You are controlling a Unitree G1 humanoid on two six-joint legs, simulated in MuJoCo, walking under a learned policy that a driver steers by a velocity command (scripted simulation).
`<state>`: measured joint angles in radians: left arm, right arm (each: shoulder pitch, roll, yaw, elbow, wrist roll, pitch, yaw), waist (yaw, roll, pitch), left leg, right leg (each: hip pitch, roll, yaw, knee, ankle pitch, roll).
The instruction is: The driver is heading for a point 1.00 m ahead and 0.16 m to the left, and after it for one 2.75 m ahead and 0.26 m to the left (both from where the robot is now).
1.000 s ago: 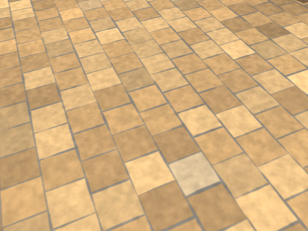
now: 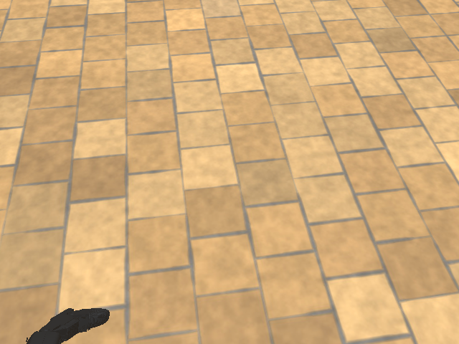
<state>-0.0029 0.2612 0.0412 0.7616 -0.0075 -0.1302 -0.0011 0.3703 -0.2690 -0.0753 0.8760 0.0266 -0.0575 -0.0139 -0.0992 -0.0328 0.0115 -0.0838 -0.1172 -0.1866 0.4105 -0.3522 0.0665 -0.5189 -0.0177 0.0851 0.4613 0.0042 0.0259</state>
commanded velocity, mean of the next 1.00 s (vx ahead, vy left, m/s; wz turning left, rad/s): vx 0.50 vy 0.00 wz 0.45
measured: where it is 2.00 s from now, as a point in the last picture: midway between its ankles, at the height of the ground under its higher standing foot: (131, 188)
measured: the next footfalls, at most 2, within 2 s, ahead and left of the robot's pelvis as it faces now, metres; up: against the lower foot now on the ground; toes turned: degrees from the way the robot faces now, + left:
right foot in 0.04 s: +0.19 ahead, -0.13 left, +0.00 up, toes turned +5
left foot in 0.56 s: +0.41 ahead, +0.18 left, +0.00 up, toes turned +24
